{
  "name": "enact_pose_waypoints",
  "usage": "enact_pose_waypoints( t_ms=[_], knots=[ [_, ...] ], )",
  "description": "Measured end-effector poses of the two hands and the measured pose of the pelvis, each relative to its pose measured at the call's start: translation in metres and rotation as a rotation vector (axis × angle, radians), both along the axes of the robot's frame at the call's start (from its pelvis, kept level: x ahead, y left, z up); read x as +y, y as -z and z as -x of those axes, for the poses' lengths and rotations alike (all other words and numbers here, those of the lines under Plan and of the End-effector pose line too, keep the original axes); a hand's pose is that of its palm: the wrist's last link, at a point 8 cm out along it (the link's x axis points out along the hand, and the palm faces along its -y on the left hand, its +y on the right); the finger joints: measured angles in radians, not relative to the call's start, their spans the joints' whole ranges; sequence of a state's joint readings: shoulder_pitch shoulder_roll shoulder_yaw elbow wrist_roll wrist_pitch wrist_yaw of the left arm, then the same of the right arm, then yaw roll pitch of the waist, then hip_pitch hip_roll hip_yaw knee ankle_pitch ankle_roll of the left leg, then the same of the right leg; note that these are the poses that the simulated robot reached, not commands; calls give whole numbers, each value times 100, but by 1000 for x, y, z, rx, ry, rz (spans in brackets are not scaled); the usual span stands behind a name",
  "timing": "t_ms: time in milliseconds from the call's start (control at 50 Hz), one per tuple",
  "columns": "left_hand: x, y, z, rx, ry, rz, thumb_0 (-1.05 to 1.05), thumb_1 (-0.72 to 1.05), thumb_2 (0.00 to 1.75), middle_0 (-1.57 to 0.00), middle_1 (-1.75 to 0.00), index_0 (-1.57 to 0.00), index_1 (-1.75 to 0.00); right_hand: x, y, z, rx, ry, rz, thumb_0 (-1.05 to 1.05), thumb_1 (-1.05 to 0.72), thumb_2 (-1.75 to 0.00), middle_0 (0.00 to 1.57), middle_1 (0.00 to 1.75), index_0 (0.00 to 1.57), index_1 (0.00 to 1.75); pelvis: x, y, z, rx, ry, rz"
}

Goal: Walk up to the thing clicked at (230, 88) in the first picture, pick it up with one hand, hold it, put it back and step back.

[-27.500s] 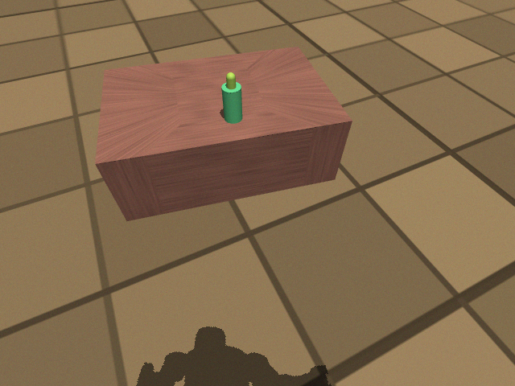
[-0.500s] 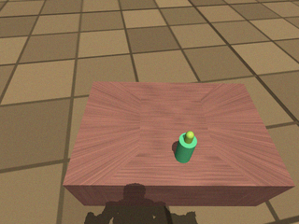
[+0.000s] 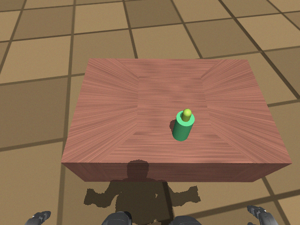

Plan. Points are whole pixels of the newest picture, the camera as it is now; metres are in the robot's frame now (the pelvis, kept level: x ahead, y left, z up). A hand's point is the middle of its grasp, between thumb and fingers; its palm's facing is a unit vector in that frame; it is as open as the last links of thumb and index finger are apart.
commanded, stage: step back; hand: right
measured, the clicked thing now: (183, 123) +0.53 -0.14 -0.27
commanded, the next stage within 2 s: none
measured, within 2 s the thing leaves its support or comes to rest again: neither
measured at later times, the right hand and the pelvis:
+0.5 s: hand out of the picture +0.01 -0.28 -0.17, palm faces -0.19 +0.90 -0.39, open 7.4 cm; pelvis -0.10 -0.01 -0.02, yaw +7 degrees
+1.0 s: hand out of the picture -0.11 -0.27 -0.16, palm faces -0.04 +0.94 -0.35, open 7.4 cm; pelvis -0.25 -0.01 -0.02, yaw -1 degrees
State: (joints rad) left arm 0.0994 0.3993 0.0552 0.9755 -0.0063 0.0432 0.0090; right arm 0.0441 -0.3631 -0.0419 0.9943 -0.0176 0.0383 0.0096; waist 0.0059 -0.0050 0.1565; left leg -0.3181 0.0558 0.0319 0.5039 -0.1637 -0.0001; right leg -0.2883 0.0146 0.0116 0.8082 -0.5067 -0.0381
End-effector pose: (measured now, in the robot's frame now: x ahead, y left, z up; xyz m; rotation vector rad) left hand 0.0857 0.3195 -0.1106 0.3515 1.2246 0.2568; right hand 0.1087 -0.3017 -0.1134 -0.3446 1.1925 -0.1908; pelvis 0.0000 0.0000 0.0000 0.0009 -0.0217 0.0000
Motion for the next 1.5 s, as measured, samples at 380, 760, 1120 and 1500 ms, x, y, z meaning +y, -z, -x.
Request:
enact_pose_waypoints(
  t_ms=[380,760,1120,1500],
  knots=[
    [-41,-12,76,-90,-39,-31,1,90,90,-20,-30,-21,-30,-32,24,82,138,-95,14,1,-90,-90,21,30,20,30,-29,5,68,7,-79,-15],
    [14,7,199,-63,-71,6,1,90,90,-20,-30,-20,-30,16,-24,142,-75,-127,57,1,-90,-90,21,30,20,30,6,2,171,-16,-53,32],
    [-22,-14,326,14,3,-41,1,90,90,-21,-30,-21,-30,-24,11,299,-19,7,-12,1,-90,-90,21,30,20,30,-15,5,285,-14,12,-24],
    [-5,1,373,-141,28,7,1,90,90,-20,-30,-20,-30,-3,-7,422,7,-53,49,1,-90,-90,21,30,20,30,-2,7,404,-14,-22,16]
  ],
)
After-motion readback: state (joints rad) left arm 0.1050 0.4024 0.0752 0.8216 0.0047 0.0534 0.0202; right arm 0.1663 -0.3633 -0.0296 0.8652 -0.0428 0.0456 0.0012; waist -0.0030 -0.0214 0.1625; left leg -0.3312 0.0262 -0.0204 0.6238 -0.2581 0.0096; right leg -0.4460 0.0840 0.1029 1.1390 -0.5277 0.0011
